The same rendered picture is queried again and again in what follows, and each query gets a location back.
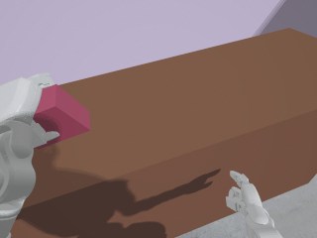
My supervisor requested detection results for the robot left forearm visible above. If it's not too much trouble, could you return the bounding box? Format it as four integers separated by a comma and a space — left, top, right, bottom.
0, 120, 36, 238

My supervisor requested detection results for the robot left hand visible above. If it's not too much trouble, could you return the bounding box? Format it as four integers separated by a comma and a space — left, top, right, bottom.
0, 72, 59, 148

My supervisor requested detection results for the sponge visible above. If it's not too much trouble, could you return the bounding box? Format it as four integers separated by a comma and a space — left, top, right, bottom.
30, 84, 91, 149

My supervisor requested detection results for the table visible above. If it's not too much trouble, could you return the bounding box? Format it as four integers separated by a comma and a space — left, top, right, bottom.
10, 28, 317, 238

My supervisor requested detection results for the robot right hand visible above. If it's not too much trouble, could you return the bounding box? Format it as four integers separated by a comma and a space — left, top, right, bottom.
226, 171, 263, 214

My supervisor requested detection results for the robot right forearm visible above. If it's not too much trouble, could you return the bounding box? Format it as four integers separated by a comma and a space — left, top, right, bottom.
245, 205, 283, 238

